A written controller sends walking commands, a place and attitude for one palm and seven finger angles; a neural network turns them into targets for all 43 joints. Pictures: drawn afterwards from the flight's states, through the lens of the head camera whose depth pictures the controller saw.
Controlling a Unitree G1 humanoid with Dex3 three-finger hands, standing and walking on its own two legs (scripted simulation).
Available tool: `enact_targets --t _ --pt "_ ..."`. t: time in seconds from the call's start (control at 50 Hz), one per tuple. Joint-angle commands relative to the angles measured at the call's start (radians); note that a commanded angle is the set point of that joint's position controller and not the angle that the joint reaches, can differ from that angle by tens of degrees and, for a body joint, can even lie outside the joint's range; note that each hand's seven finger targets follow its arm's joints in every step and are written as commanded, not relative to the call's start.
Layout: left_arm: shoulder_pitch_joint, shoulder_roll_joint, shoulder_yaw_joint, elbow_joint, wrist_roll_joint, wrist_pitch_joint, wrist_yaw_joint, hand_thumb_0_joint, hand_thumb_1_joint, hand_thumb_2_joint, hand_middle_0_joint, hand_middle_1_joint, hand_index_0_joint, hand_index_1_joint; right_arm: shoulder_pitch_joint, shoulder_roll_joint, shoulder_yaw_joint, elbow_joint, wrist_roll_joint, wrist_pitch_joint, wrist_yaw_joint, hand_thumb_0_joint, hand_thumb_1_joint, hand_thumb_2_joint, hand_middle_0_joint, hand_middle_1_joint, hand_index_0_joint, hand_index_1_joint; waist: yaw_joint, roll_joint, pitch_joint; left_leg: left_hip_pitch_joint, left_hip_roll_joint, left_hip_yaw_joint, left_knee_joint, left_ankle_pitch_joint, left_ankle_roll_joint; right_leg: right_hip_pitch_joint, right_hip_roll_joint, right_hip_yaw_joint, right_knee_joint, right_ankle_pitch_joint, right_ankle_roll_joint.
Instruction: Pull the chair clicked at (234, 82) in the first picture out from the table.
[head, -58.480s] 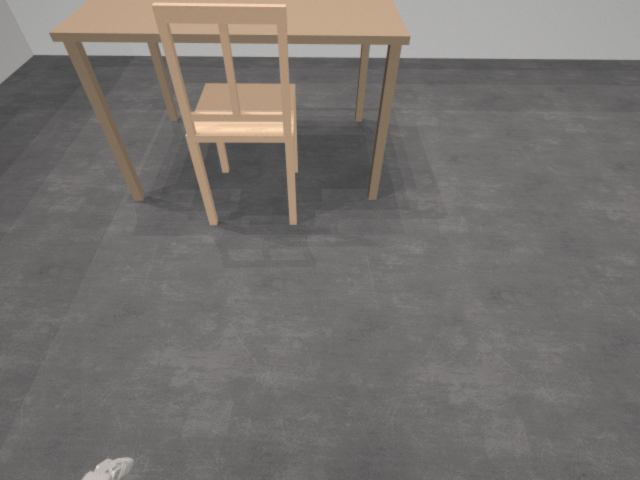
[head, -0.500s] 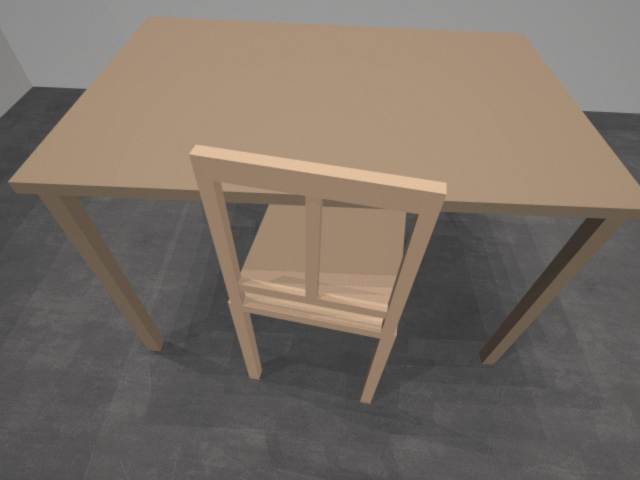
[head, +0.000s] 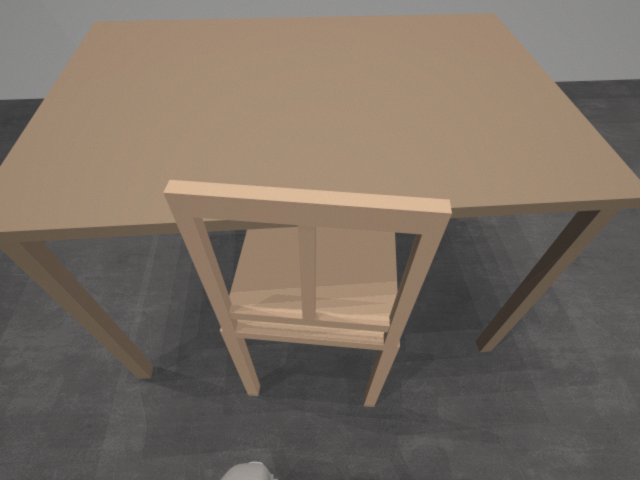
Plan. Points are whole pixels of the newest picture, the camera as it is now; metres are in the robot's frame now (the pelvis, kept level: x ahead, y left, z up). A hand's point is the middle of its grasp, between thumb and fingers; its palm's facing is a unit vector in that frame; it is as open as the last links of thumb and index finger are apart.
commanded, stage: come to a stop and stand still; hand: left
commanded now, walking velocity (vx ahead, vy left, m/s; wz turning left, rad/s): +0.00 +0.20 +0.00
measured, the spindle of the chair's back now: (308, 275) +0.44 +0.06 -0.08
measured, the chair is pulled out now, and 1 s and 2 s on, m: -0.05 -0.05 -0.05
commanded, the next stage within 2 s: look again from close up in 1.86 s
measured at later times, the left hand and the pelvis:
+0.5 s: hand out of the picture +0.04 +0.22 -0.17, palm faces +0.00 -0.97 -0.23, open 7.3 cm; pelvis +0.00 +0.04 -0.01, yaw -1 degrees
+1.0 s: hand out of the picture -0.01 +0.17 -0.17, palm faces +0.03 -0.99 -0.14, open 7.3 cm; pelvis +0.02 +0.02 +0.00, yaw -1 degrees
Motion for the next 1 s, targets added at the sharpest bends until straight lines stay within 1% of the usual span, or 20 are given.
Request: enact_targets --t 0.0,0.02,0.04,0.06,0.08,0.1,0.14,0.18,0.3,0.38,0.4,0.42,0.44,0.48,0.52,0.58,0.66,0.88,0.96,0.98 --pt "0.011 0.248 0.064 -0.059 -0.003 -0.003 0.011 0.0 0.9 0.9 -0.2 -0.3 -0.2 -0.3 0.076 -0.035 -0.015 -0.041 0.009 -0.019 0.006 0.0 -0.9 -0.9 0.2 0.3 0.2 0.3 -0.006 -0.136 -0.038 0.209 -0.059 0.091 -0.246 0.141 -0.018 -0.082 -0.171 0.096 -0.074 0.272 -0.118" --pt "0.008 0.237 0.064 -0.064 -0.003 0.006 0.012 0.0 0.9 0.9 -0.2 -0.3 -0.2 -0.3 0.106 -0.052 -0.017 -0.036 0.008 -0.022 0.005 0.0 -0.9 -0.9 0.2 0.3 0.2 0.3 -0.022 -0.097 -0.037 0.272 -0.053 0.087 -0.314 0.174 -0.017 -0.116 -0.147 0.084 -0.014 0.208 -0.097" --pt "0.008 0.201 0.055 -0.065 -0.003 0.014 0.011 0.0 0.9 0.9 -0.2 -0.3 -0.2 -0.3 0.149 -0.083 -0.021 -0.025 0.005 -0.03 0.0 0.0 -0.9 -0.9 0.2 0.3 0.2 0.3 -0.04 0.006 -0.069 0.337 -0.008 0.048 -0.363 0.238 -0.004 -0.133 -0.09 0.042 0.1 0.105 -0.07" --pt "0.037 0.128 0.041 -0.073 -0.009 0.025 0.011 0.0 0.9 0.9 -0.2 -0.3 -0.2 -0.3 0.171 -0.153 -0.036 -0.031 -0.006 -0.037 -0.005 0.0 -0.9 -0.9 0.2 0.3 0.2 0.3 -0.038 0.255 -0.089 0.368 0.18 -0.182 -0.418 0.434 0.069 -0.221 0.02 -0.048 0.259 -0.189 -0.016" --pt "0.046 0.087 0.026 -0.077 -0.014 0.034 0.019 0.0 0.9 0.9 -0.2 -0.3 -0.2 -0.3 0.181 -0.189 -0.039 -0.042 -0.009 -0.03 -0.016 0.0 -0.9 -0.9 0.2 0.3 0.2 0.3 -0.045 0.337 -0.103 0.258 0.286 -0.305 -0.503 0.489 0.162 -0.187 0.058 -0.014 0.408 -0.367 -0.006" --pt "0.045 0.087 0.023 -0.088 -0.013 0.041 0.024 0.0 0.9 0.9 -0.2 -0.3 -0.2 -0.3 0.155 -0.186 -0.036 -0.058 -0.015 -0.026 -0.02 0.0 -0.9 -0.9 0.2 0.3 0.2 0.3 -0.037 0.214 -0.042 0.149 0.332 -0.347 -0.532 0.396 0.221 -0.167 0.049 0.027 0.497 -0.362 -0.021" --pt "0.05 0.06 0.011 -0.042 -0.011 0.03 0.021 0.0 0.9 0.9 -0.2 -0.3 -0.2 -0.3 0.052 -0.133 -0.016 -0.052 -0.017 -0.042 -0.031 0.0 -0.9 -0.9 0.2 0.3 0.2 0.3 -0.008 0.218 -0.057 0.142 0.274 -0.302 -0.531 0.388 0.209 -0.152 0.02 0.053 0.494 -0.263 -0.027" --pt "0.056 0.068 0.005 -0.029 -0.018 0.028 0.009 0.0 0.9 0.9 -0.2 -0.3 -0.2 -0.3 0.012 -0.124 -0.008 -0.054 -0.014 -0.039 -0.035 0.0 -0.9 -0.9 0.2 0.3 0.2 0.3 -0.006 0.215 -0.065 0.183 0.231 -0.218 -0.499 0.473 0.196 -0.142 0.032 0.043 0.428 -0.198 -0.015" --pt "0.017 0.088 0.008 -0.044 -0.02 0.043 0.0 0.0 0.9 0.9 -0.2 -0.3 -0.2 -0.3 0.054 -0.158 -0.033 -0.02 -0.016 -0.018 -0.048 0.0 -0.9 -0.9 0.2 0.3 0.2 0.3 -0.045 0.156 -0.094 0.27 0.287 -0.241 -0.473 0.53 0.215 -0.127 0.056 0.034 0.264 -0.218 -0.018" --pt "0.092 0.073 0.01 -0.026 -0.014 0.034 0.003 0.0 0.9 0.9 -0.2 -0.3 -0.2 -0.3 0.033 -0.157 -0.04 -0.021 -0.005 -0.009 -0.041 0.0 -0.9 -0.9 0.2 0.3 0.2 0.3 -0.012 0.094 -0.123 0.179 0.21 -0.173 -0.402 0.339 0.145 0.063 0.068 0.014 -0.051 0.036 -0.025" --pt "0.096 0.095 0.011 -0.023 -0.011 0.026 0.008 0.0 0.9 0.9 -0.2 -0.3 -0.2 -0.3 0.031 -0.115 -0.033 -0.018 0.001 -0.009 -0.037 0.0 -0.9 -0.9 0.2 0.3 0.2 0.3 -0.011 0.006 -0.093 0.112 0.151 -0.137 -0.361 0.212 0.101 0.102 0.031 0.085 -0.149 0.071 -0.039" --pt "0.084 0.129 0.009 -0.025 -0.007 0.02 0.011 0.0 0.9 0.9 -0.2 -0.3 -0.2 -0.3 0.021 -0.07 -0.022 -0.026 0.009 -0.004 -0.033 0.0 -0.9 -0.9 0.2 0.3 0.2 0.3 -0.021 -0.114 -0.069 0.072 0.059 -0.037 -0.301 0.033 0.046 0.066 -0.088 0.208 -0.213 0.051 -0.077" --pt "0.052 0.156 0.003 -0.033 -0.012 0.016 0.009 0.0 0.9 0.9 -0.2 -0.3 -0.2 -0.3 0.006 -0.041 -0.012 -0.032 0.007 0.003 -0.029 0.0 -0.9 -0.9 0.2 0.3 0.2 0.3 -0.032 -0.16 -0.034 0.097 -0.001 -0.002 -0.268 -0.039 0.02 -0.037 -0.16 0.265 -0.254 -0.001 -0.132" --pt "-0.008 0.125 -0.003 -0.041 -0.015 0.001 0.013 0.0 0.9 0.9 -0.2 -0.3 -0.2 -0.3 0.009 -0.04 -0.011 -0.002 -0.003 0.009 -0.023 0.0 -0.9 -0.9 0.2 0.3 0.2 0.3 -0.042 -0.161 0.016 0.171 0.011 -0.019 -0.225 0.004 0.021 -0.152 -0.127 0.236 -0.266 -0.024 -0.16" --pt "0.0 0.107 -0.01 -0.024 -0.023 -0.004 0.012 0.0 0.9 0.9 -0.2 -0.3 -0.2 -0.3 0.051 -0.015 -0.002 0.039 -0.003 0.004 -0.024 0.0 -0.9 -0.9 0.2 0.3 0.2 0.3 -0.056 -0.056 0.022 0.235 0.009 -0.026 -0.278 0.114 0.025 -0.157 -0.086 0.193 -0.231 0.026 -0.133" --pt "0.039 0.09 -0.019 -0.001 -0.029 -0.011 0.009 0.0 0.9 0.9 -0.2 -0.3 -0.2 -0.3 0.079 -0.028 0.007 0.063 0.0 -0.01 -0.029 0.0 -0.9 -0.9 0.2 0.3 0.2 0.3 -0.042 0.012 0.017 0.258 0.046 -0.064 -0.378 0.194 0.033 -0.111 -0.027 0.145 -0.192 0.049 -0.085" --pt "0.069 0.087 -0.022 0.03 -0.027 -0.005 0.008 0.0 0.9 0.9 -0.2 -0.3 -0.2 -0.3 0.086 -0.02 0.013 0.09 0.0 -0.008 -0.026 0.0 -0.9 -0.9 0.2 0.3 0.2 0.3 -0.029 0.056 0.105 0.212 0.042 -0.071 -0.414 0.118 0.028 -0.133 -0.021 0.156 -0.251 -0.114 -0.077" --pt "0.138 0.046 -0.033 0.082 -0.029 -0.028 0.017 0.0 0.9 0.9 -0.2 -0.3 -0.2 -0.3 0.141 -0.005 0.021 0.125 0.009 -0.032 -0.035 0.0 -0.9 -0.9 0.2 0.3 0.2 0.3 -0.023 0.024 -0.024 0.275 0.057 -0.064 -0.421 0.258 0.034 0.019 -0.018 0.112 -0.207 0.186 -0.062" --pt "0.155 0.031 -0.036 0.095 -0.028 -0.029 0.021 0.0 0.9 0.9 -0.2 -0.3 -0.2 -0.3 0.139 -0.001 0.023 0.131 0.01 -0.035 -0.038 0.0 -0.9 -0.9 0.2 0.3 0.2 0.3 -0.02 0.022 -0.004 0.278 0.061 -0.065 -0.423 0.283 0.038 0.018 -0.016 0.099 -0.193 0.243 -0.059" --pt "0.216 0.068 -0.03 0.118 -0.011 -0.055 0.057 0.0 0.9 0.9 -0.2 -0.3 -0.2 -0.3 0.001 -0.035 0.018 0.055 0.011 -0.051 -0.03 0.0 -0.9 -0.9 0.2 0.3 0.2 0.3 0.024 0.012 0.051 0.126 0.041 -0.014 -0.154 0.169 0.014 0.008 -0.1 0.226 -0.205 0.754 0.033"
